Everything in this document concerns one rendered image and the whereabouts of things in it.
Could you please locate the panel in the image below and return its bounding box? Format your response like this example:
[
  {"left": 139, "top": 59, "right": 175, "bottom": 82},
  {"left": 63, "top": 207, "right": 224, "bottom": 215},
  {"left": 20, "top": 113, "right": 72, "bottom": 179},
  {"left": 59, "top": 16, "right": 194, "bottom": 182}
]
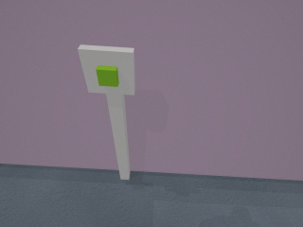
[{"left": 78, "top": 44, "right": 135, "bottom": 180}]

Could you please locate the button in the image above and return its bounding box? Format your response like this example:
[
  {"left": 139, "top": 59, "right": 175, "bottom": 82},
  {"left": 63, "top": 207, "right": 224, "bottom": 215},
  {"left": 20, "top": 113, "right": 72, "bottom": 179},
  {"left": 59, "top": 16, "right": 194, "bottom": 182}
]
[{"left": 96, "top": 65, "right": 119, "bottom": 87}]

